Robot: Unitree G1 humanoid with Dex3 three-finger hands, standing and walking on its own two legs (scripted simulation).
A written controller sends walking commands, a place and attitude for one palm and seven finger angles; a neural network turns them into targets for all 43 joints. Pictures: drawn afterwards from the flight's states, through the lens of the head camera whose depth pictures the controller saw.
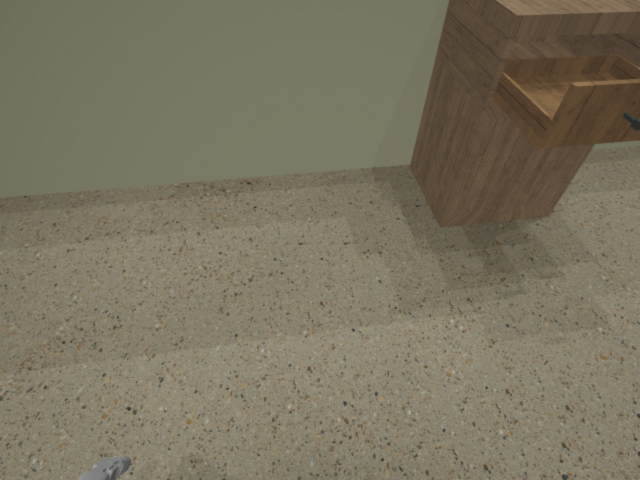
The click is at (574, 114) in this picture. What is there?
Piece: drawer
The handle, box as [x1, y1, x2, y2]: [623, 113, 639, 129]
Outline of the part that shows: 624,113 623,116 632,123 631,126 635,129 639,129 639,119 634,118 628,113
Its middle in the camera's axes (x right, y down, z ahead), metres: +0.87 -0.32 +1.03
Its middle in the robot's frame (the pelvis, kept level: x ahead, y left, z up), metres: +1.02 -0.82 -0.05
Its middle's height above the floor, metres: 0.72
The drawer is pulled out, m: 0.30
